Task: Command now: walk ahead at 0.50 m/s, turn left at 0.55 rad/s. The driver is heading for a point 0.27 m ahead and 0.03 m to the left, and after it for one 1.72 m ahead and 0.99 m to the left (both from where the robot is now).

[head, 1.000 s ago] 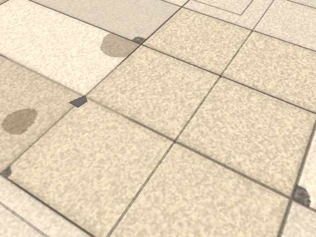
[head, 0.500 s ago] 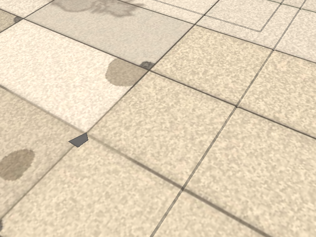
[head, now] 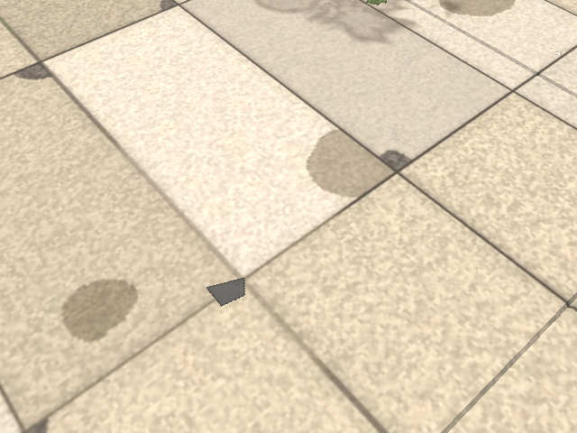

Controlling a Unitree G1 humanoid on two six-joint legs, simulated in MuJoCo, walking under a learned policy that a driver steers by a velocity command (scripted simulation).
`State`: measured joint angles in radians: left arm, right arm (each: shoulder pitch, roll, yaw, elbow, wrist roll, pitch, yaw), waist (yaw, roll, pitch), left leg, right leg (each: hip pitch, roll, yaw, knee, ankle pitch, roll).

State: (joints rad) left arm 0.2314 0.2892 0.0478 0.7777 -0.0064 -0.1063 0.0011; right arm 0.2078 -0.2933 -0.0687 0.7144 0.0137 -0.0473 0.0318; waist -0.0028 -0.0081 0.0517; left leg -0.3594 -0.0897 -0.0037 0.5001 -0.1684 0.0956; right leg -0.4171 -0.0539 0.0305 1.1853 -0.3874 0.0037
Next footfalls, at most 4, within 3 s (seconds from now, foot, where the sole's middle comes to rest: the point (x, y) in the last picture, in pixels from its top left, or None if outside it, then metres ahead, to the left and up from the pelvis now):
0.30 right None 0.36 -0.11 -0.77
0.74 left None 0.22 0.11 -0.77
1.22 right None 0.35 -0.08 -0.77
1.62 left None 0.28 0.25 -0.77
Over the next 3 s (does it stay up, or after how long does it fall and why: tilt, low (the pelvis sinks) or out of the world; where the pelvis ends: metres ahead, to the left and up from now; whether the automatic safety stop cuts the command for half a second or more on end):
stays up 0.79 0.63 0.01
